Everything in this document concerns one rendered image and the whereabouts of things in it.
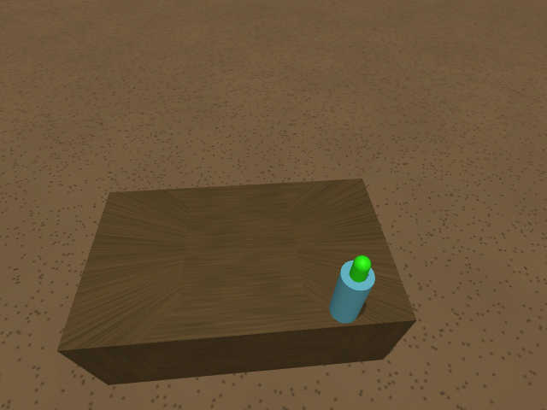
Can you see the bottle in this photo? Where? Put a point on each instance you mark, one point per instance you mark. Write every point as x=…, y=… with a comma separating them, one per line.
x=354, y=283

